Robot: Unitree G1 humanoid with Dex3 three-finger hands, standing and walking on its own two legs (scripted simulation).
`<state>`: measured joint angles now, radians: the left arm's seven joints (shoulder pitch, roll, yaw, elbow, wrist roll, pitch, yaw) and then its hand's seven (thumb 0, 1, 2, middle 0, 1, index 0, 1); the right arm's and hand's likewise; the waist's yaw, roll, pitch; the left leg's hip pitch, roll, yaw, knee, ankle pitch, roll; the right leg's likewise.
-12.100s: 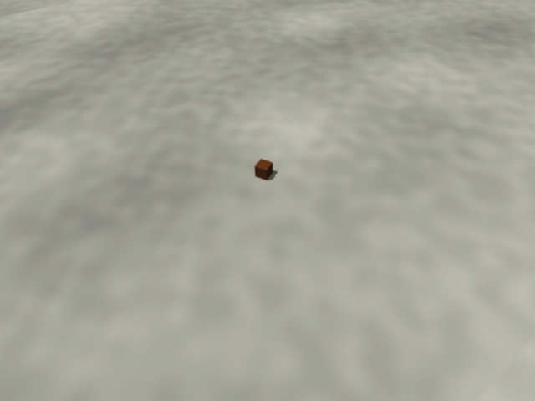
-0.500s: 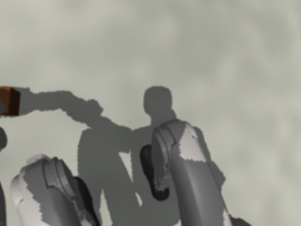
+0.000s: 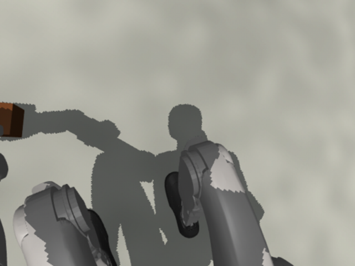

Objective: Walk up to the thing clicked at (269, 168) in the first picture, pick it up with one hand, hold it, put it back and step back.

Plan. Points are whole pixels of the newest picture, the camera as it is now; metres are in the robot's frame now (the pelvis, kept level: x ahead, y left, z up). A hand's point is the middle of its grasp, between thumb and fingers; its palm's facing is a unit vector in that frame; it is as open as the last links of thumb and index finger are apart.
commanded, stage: rise first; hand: left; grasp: from above
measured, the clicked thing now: out of the picture +0.47 +0.31 -0.30
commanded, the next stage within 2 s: none
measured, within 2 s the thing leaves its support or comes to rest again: neither
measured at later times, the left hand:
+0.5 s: hand out of the picture +0.44 +0.34 -0.20, palm faces +0.00 -0.47 -0.89, open 14.1 cm
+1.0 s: hand out of the picture +0.43 +0.34 -0.20, palm faces -0.01 -0.46 -0.89, open 14.1 cm
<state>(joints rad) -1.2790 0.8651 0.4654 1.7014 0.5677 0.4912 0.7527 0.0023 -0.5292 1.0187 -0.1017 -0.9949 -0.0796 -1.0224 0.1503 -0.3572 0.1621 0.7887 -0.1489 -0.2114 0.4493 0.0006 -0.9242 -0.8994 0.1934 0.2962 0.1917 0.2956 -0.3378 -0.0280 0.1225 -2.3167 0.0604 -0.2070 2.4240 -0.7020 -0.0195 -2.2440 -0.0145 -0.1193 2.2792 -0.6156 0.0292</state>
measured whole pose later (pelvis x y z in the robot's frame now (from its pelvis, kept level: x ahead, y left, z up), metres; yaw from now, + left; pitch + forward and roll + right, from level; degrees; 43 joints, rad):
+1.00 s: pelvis +0.00 +0.00 +0.00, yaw +0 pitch +31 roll -11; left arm -1.28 0.90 0.45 1.74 0.58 0.46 0.76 0.00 -0.53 1.03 -0.11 -0.97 -0.08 -1.01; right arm 0.14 -0.36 0.19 0.81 -0.17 -0.26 0.45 0.00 -0.92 -0.90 0.19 0.30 0.19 0.30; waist -0.35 -0.05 0.14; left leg -2.31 0.06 -0.21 2.44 -0.70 -0.02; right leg -2.23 -0.01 -0.12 2.29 -0.62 0.03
